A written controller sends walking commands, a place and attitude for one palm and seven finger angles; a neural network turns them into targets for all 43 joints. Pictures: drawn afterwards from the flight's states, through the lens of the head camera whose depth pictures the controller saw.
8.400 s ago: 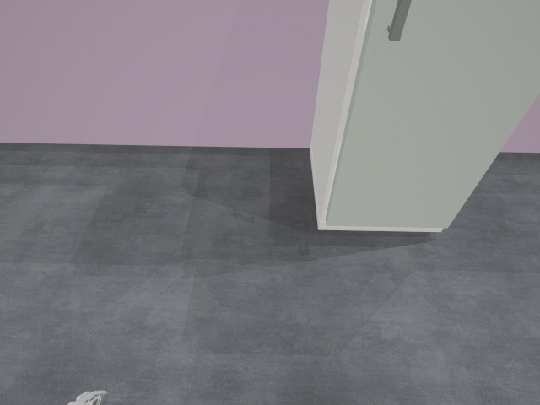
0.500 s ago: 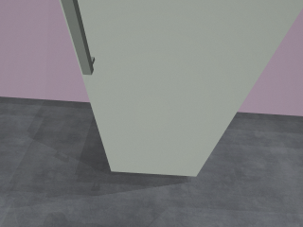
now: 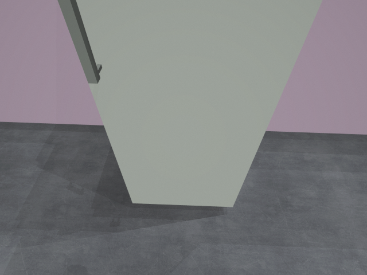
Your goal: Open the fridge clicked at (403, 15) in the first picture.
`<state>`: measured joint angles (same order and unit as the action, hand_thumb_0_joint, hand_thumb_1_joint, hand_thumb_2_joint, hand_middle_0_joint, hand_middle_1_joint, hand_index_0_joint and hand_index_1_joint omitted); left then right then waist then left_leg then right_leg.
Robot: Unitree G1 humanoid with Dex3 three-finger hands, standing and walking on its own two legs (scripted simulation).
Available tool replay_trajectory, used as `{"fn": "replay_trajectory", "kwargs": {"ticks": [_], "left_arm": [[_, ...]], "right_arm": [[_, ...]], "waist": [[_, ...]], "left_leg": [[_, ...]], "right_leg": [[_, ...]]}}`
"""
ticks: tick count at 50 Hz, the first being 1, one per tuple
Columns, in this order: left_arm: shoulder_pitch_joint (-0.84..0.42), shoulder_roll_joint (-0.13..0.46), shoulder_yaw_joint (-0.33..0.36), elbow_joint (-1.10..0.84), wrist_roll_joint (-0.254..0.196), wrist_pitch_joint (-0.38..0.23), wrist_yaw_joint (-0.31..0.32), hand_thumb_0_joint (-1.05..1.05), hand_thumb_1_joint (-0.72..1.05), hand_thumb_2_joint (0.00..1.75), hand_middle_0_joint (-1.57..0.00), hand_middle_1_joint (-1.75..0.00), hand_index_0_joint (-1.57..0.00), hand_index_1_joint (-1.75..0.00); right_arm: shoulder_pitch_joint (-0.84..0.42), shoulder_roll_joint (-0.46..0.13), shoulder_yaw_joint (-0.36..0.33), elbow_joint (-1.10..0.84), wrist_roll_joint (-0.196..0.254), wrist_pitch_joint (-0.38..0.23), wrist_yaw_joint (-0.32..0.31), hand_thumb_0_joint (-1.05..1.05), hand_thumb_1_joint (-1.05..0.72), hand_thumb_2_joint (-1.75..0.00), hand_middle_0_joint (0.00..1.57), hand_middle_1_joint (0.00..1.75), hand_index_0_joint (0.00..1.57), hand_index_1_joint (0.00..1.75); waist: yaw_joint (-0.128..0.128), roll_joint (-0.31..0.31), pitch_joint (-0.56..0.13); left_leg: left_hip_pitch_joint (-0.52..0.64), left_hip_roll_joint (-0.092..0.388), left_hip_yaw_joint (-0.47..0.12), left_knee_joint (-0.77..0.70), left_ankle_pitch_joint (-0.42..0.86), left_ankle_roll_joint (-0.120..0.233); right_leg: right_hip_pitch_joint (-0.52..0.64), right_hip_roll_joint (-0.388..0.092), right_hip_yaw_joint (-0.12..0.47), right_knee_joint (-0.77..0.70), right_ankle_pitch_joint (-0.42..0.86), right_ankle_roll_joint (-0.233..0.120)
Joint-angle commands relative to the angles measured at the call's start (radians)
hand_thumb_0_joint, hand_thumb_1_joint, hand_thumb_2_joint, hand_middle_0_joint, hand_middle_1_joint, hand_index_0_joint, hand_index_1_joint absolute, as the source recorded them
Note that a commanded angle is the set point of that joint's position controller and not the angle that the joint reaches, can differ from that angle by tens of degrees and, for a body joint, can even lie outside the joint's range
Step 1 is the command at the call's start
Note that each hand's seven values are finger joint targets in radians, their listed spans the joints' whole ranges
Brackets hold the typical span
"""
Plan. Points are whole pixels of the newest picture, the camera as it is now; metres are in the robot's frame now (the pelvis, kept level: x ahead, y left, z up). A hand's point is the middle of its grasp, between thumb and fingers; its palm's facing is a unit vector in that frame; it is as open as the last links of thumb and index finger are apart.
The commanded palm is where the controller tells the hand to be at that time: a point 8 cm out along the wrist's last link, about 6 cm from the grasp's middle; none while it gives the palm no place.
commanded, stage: come to a stop and stand still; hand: left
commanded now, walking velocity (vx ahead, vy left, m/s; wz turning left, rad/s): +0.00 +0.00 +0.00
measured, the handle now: (82, 30) +0.53 +0.26 +0.26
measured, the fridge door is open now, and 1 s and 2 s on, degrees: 0 0 0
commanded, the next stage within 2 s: look again from close up in 0.94 s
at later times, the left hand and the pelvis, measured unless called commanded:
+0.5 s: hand out of the picture -0.04 +0.17 -0.18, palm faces +0.02 -0.99 -0.16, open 7.4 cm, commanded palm none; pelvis -0.03 +0.02 +0.00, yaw +0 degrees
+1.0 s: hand out of the picture -0.04 +0.22 -0.17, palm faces +0.04 -0.98 -0.20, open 7.4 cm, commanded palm none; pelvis -0.03 +0.04 +0.00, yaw +0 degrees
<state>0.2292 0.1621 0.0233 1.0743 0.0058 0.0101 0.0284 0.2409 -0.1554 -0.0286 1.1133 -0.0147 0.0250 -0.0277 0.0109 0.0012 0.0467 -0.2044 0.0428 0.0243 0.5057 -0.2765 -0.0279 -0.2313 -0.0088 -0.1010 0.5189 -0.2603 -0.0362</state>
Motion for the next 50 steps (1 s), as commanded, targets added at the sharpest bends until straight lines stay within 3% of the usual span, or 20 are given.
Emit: {"fn": "replay_trajectory", "kwargs": {"ticks": [1, 4, 9, 18, 19, 20, 21, 22, 24, 26, 28, 34, 42, 45, 50], "left_arm": [[0.062, 0.098, 0.012, -0.002, -0.001, -0.014, 0.004, 0.00, 0.90, 0.90, -0.20, -0.30, -0.20, -0.30], [0.053, 0.096, 0.009, 0.012, -0.001, -0.013, 0.002, 0.00, 0.90, 0.90, -0.20, -0.30, -0.20, -0.30], [0.071, 0.085, 0.008, 0.023, 0.002, -0.012, 0.003, 0.00, 0.90, 0.90, -0.20, -0.30, -0.20, -0.30], [0.122, 0.053, 0.006, 0.034, 0.004, -0.018, 0.007, 0.00, 0.90, 0.90, -0.20, -0.30, -0.20, -0.30], [0.204, 0.082, -0.011, 0.053, 0.020, -0.044, 0.044, 0.00, 0.90, 0.90, -0.20, -0.30, -0.20, -0.30], [0.181, 0.123, -0.007, 0.044, 0.019, -0.070, 0.035, 0.00, 0.90, 0.90, -0.20, -0.30, -0.20, -0.30], [0.159, 0.112, -0.003, 0.020, 0.014, -0.073, 0.032, 0.00, 0.90, 0.90, -0.20, -0.30, -0.20, -0.30], [0.133, 0.095, -0.004, 0.004, 0.012, -0.067, 0.027, 0.00, 0.90, 0.90, -0.20, -0.30, -0.20, -0.30], [0.118, 0.073, -0.007, -0.010, 0.010, -0.049, 0.021, 0.00, 0.90, 0.90, -0.20, -0.30, -0.20, -0.30], [0.127, 0.067, -0.007, -0.024, 0.015, -0.036, 0.019, 0.00, 0.90, 0.90, -0.20, -0.30, -0.20, -0.30], [0.148, 0.063, -0.005, -0.036, 0.018, -0.028, 0.017, 0.00, 0.90, 0.90, -0.20, -0.30, -0.20, -0.30], [0.181, 0.059, -0.001, -0.067, 0.021, -0.022, 0.012, 0.00, 0.90, 0.90, -0.20, -0.30, -0.20, -0.30], [0.172, 0.084, -0.001, -0.084, 0.020, -0.026, 0.007, 0.00, 0.90, 0.90, -0.20, -0.30, -0.20, -0.30], [0.170, 0.092, -0.002, -0.082, 0.018, -0.032, 0.007, 0.00, 0.90, 0.90, -0.20, -0.30, -0.20, -0.30], [0.163, 0.097, -0.006, -0.070, 0.015, -0.036, 0.007, 0.00, 0.90, 0.90, -0.20, -0.30, -0.20, -0.30]], "right_arm": [[0.015, -0.077, 0.003, -0.025, 0.003, -0.037, -0.008, 0.00, -0.90, -0.90, 0.20, 0.30, 0.20, 0.30], [0.050, -0.064, 0.004, -0.011, 0.000, -0.029, -0.006, 0.00, -0.90, -0.90, 0.20, 0.30, 0.20, 0.30], [0.105, -0.046, 0.004, 0.004, -0.002, -0.026, -0.005, 0.00, -0.90, -0.90, 0.20, 0.30, 0.20, 0.30], [0.153, -0.027, 0.006, 0.011, -0.001, -0.033, -0.007, 0.00, -0.90, -0.90, 0.20, 0.30, 0.20, 0.30], [0.017, -0.080, 0.009, -0.058, 0.000, -0.049, 0.009, 0.00, -0.90, -0.90, 0.20, 0.30, 0.20, 0.30], [0.065, -0.040, 0.018, -0.092, 0.005, -0.055, 0.011, 0.00, -0.90, -0.90, 0.20, 0.30, 0.20, 0.30], [0.167, -0.022, 0.016, -0.080, 0.003, -0.060, 0.007, 0.00, -0.90, -0.90, 0.20, 0.30, 0.20, 0.30], [0.174, -0.030, 0.014, -0.076, 0.001, -0.062, 0.005, 0.00, -0.90, -0.90, 0.20, 0.30, 0.20, 0.30], [0.156, -0.044, 0.011, -0.080, 0.000, -0.055, 0.003, 0.00, -0.90, -0.90, 0.20, 0.30, 0.20, 0.30], [0.139, -0.058, 0.011, -0.100, -0.004, -0.052, 0.004, 0.00, -0.90, -0.90, 0.20, 0.30, 0.20, 0.30], [0.130, -0.079, 0.004, -0.122, -0.006, -0.046, 0.004, 0.00, -0.90, -0.90, 0.20, 0.30, 0.20, 0.30], [0.107, -0.113, -0.002, -0.150, -0.006, -0.050, 0.005, 0.00, -0.90, -0.90, 0.20, 0.30, 0.20, 0.30], [0.093, -0.127, 0.001, -0.150, -0.003, -0.051, 0.007, 0.00, -0.90, -0.90, 0.20, 0.30, 0.20, 0.30], [0.098, -0.124, 0.004, -0.142, -0.001, -0.055, 0.008, 0.00, -0.90, -0.90, 0.20, 0.30, 0.20, 0.30], [0.095, -0.120, 0.010, -0.121, 0.002, -0.056, 0.009, 0.00, -0.90, -0.90, 0.20, 0.30, 0.20, 0.30]], "waist": [[0.019, 0.083, -0.035], [0.006, 0.029, 0.028], [-0.003, -0.015, 0.066], [-0.007, -0.006, 0.046], [0.044, 0.014, 0.088], [-0.024, -0.029, 0.003], [-0.050, -0.044, -0.146], [-0.044, -0.060, -0.167], [-0.035, 0.000, -0.040], [-0.024, 0.048, 0.058], [-0.017, 0.010, 0.084], [-0.001, 0.042, 0.073], [-0.005, 0.017, 0.063], [-0.011, -0.003, 0.021], [-0.014, -0.006, 0.019]], "left_leg": [[-0.028, 0.092, -0.082, -0.168, 0.132, 0.041], [-0.044, 0.064, -0.061, -0.193, 0.009, 0.031], [-0.046, 0.048, -0.044, -0.195, -0.033, 0.033], [-0.041, 0.049, -0.049, -0.195, -0.035, 0.041], [-0.114, 0.049, 0.010, 0.028, 0.004, 0.007], [-0.061, 0.022, -0.008, 0.022, 0.043, 0.004], [0.006, 0.019, -0.013, -0.001, 0.003, 0.017], [0.006, 0.015, -0.020, -0.010, 0.055, 0.022], [-0.034, 0.038, -0.047, -0.056, 0.055, 0.033], [-0.135, 0.056, -0.086, -0.114, -0.027, 0.044], [-0.206, 0.052, -0.113, -0.157, -0.160, 0.052], [-0.260, 0.072, -0.162, -0.236, -0.254, 0.070], [-0.212, 0.059, -0.138, -0.224, -0.197, 0.067], [-0.152, 0.055, -0.120, -0.200, -0.118, 0.064], [-0.124, 0.051, -0.104, -0.188, -0.063, 0.058]], "right_leg": [[0.093, -0.104, 0.125, -0.157, 0.120, 0.017], [0.043, -0.108, 0.147, -0.219, -0.021, 0.014], [-0.010, -0.108, 0.160, -0.259, -0.121, 0.016], [-0.032, -0.102, 0.158, -0.244, -0.107, 0.017], [-0.023, -0.157, 0.192, -0.205, 0.180, 0.022], [0.007, -0.228, 0.212, -0.193, 0.449, -0.015], [0.063, -0.221, 0.191, -0.138, 0.333, -0.035], [0.065, -0.190, 0.166, -0.125, 0.242, -0.035], [-0.046, -0.141, 0.143, -0.141, -0.049, -0.018], [-0.070, -0.106, 0.124, -0.122, -0.100, -0.005], [-0.059, -0.091, 0.120, -0.109, -0.136, 0.003], [0.001, -0.073, 0.083, -0.061, -0.050, 0.012], [-0.002, -0.090, 0.108, -0.106, -0.032, 0.011], [0.000, -0.102, 0.118, -0.124, -0.010, 0.009], [-0.001, -0.108, 0.128, -0.144, 0.002, 0.009]]}}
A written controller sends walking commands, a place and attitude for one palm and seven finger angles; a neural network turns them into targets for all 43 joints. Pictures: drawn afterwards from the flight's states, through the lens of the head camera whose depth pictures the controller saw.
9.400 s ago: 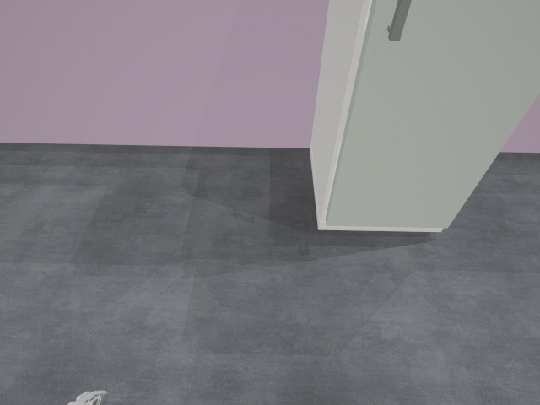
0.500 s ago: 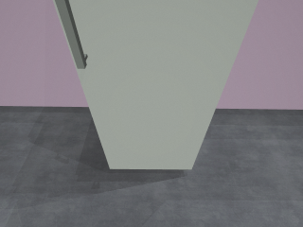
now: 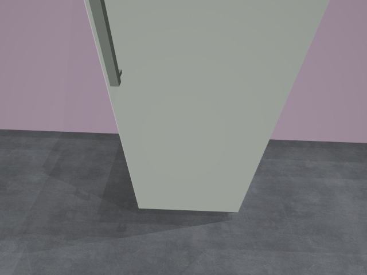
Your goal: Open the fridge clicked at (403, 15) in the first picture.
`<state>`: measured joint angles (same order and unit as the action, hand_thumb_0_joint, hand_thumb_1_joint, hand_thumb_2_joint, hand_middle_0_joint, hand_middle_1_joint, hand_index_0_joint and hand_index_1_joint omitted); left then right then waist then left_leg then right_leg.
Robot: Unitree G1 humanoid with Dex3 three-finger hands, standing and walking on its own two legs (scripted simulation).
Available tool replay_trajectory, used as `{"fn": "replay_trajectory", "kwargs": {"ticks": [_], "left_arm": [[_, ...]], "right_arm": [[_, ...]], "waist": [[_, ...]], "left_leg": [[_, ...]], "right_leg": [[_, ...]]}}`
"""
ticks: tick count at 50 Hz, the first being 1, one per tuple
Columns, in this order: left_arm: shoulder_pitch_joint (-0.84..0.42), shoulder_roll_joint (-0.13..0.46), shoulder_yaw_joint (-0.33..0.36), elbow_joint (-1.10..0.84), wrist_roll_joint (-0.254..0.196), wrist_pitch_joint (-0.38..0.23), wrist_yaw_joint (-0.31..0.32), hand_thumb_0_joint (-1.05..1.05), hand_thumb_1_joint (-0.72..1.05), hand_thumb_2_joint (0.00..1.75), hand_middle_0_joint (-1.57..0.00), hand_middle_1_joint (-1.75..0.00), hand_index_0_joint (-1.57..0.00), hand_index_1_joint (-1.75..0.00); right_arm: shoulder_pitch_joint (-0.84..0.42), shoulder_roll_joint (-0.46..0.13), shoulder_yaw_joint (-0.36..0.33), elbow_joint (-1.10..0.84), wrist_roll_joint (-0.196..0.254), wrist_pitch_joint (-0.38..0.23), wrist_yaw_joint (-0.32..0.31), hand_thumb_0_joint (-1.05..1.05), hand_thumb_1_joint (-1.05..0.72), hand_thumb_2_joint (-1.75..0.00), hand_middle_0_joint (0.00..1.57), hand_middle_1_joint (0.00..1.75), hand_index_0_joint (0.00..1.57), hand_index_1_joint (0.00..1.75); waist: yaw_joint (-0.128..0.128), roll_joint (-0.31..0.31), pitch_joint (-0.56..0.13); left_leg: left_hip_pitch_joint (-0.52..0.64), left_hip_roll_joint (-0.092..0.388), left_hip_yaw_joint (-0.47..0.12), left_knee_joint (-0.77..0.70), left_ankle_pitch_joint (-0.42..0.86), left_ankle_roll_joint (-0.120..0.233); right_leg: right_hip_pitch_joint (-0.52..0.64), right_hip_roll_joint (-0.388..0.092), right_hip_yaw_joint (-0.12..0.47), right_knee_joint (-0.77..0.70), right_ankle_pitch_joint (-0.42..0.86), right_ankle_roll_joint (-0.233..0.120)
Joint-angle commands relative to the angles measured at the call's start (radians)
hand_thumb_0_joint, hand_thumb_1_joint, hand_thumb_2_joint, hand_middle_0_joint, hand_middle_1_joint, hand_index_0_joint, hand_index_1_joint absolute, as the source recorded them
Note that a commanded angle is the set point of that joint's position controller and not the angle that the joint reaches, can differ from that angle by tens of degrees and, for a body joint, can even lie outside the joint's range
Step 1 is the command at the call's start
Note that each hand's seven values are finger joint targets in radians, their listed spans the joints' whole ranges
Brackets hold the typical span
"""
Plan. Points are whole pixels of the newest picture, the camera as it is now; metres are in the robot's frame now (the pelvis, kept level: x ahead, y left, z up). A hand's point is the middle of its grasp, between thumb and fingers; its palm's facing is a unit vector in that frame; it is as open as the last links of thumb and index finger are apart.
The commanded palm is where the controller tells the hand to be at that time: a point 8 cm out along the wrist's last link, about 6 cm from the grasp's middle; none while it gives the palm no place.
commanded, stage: look again from close up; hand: left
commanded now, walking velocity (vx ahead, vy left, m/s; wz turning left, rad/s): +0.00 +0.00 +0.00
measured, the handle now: (108, 37) +0.56 +0.23 +0.26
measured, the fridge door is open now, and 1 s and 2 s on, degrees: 0 0 0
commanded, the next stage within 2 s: none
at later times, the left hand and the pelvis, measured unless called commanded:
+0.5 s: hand out of the picture +0.01 +0.15 -0.18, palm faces +0.04 -0.99 -0.16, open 7.3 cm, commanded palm none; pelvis +0.01 -0.01 +0.00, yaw +0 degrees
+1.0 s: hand out of the picture -0.02 +0.14 -0.18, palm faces +0.06 -0.99 -0.14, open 7.4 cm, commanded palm none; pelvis +0.00 -0.01 +0.00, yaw +0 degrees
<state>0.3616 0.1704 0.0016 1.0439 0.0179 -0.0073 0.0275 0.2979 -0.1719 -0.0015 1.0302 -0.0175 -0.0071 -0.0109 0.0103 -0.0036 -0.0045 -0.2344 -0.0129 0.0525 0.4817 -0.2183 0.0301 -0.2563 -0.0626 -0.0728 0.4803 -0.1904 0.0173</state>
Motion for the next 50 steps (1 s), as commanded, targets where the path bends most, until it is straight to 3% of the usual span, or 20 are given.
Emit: {"fn": "replay_trajectory", "kwargs": {"ticks": [1, 3, 16, 21, 27, 32, 36, 50], "left_arm": [[0.030, 0.086, 0.015, -0.035, 0.003, -0.019, 0.008, 0.00, 0.90, 0.90, -0.20, -0.30, -0.20, -0.30], [0.029, 0.085, 0.014, -0.029, 0.001, -0.020, 0.008, 0.00, 0.90, 0.90, -0.20, -0.30, -0.20, -0.30], [0.031, 0.066, 0.012, 0.002, -0.002, -0.022, 0.014, 0.00, 0.90, 0.90, -0.20, -0.30, -0.20, -0.30], [0.031, 0.061, 0.012, 0.006, -0.001, -0.017, 0.014, 0.00, 0.90, 0.90, -0.20, -0.30, -0.20, -0.30], [0.039, 0.053, 0.015, 0.003, -0.001, -0.016, 0.014, 0.00, 0.90, 0.90, -0.20, -0.30, -0.20, -0.30], [0.046, 0.045, 0.018, 0.003, 0.000, -0.014, 0.014, 0.00, 0.90, 0.90, -0.20, -0.30, -0.20, -0.30], [0.054, 0.039, 0.018, 0.004, 0.001, -0.016, 0.014, 0.00, 0.90, 0.90, -0.20, -0.30, -0.20, -0.30], [0.083, 0.021, 0.018, 0.013, 0.003, -0.015, 0.014, 0.00, 0.90, 0.90, -0.20, -0.30, -0.20, -0.30]], "right_arm": [[0.032, -0.103, -0.016, -0.031, 0.005, -0.025, -0.008, 0.00, -0.90, -0.90, 0.20, 0.30, 0.20, 0.30], [0.035, -0.094, -0.014, -0.021, 0.006, -0.025, -0.008, 0.00, -0.90, -0.90, 0.20, 0.30, 0.20, 0.30], [0.041, -0.060, -0.008, 0.036, 0.009, -0.025, -0.012, 0.00, -0.90, -0.90, 0.20, 0.30, 0.20, 0.30], [0.046, -0.052, -0.008, 0.046, 0.008, -0.019, -0.013, 0.00, -0.90, -0.90, 0.20, 0.30, 0.20, 0.30], [0.061, -0.042, -0.011, 0.050, 0.007, -0.017, -0.013, 0.00, -0.90, -0.90, 0.20, 0.30, 0.20, 0.30], [0.070, -0.040, -0.012, 0.049, 0.006, -0.015, -0.013, 0.00, -0.90, -0.90, 0.20, 0.30, 0.20, 0.30], [0.079, -0.035, -0.014, 0.050, 0.007, -0.017, -0.013, 0.00, -0.90, -0.90, 0.20, 0.30, 0.20, 0.30], [0.088, -0.025, -0.015, 0.051, 0.006, -0.016, -0.016, 0.00, -0.90, -0.90, 0.20, 0.30, 0.20, 0.30]], "waist": [[-0.011, 0.004, 0.072], [-0.011, -0.021, 0.072], [-0.005, 0.000, 0.065], [-0.003, 0.011, 0.104], [-0.004, -0.013, 0.098], [-0.004, 0.004, 0.110], [-0.005, -0.014, 0.095], [-0.003, 0.015, 0.117]], "left_leg": [[-0.091, 0.106, -0.127, -0.162, -0.105, -0.001], [-0.085, 0.102, -0.118, -0.153, -0.073, -0.004], [-0.052, 0.103, -0.090, -0.135, 0.024, -0.015], [-0.078, 0.102, -0.094, -0.151, -0.038, -0.017], [-0.078, 0.099, -0.095, -0.152, -0.062, -0.016], [-0.098, 0.104, -0.106, -0.171, -0.116, -0.013], [-0.085, 0.101, -0.100, -0.161, -0.086, -0.012], [-0.101, 0.107, -0.114, -0.177, -0.120, -0.008]], "right_leg": [[0.026, -0.057, 0.098, -0.105, -0.054, -0.044], [0.035, -0.060, 0.102, -0.112, -0.046, -0.044], [0.065, -0.065, 0.097, -0.124, 0.008, -0.045], [0.051, -0.059, 0.096, -0.133, -0.037, -0.045], [0.049, -0.058, 0.098, -0.140, -0.063, -0.045], [0.042, -0.051, 0.098, -0.138, -0.082, -0.045], [0.048, -0.054, 0.097, -0.138, -0.070, -0.045], [0.039, -0.046, 0.089, -0.133, -0.066, -0.046]]}}
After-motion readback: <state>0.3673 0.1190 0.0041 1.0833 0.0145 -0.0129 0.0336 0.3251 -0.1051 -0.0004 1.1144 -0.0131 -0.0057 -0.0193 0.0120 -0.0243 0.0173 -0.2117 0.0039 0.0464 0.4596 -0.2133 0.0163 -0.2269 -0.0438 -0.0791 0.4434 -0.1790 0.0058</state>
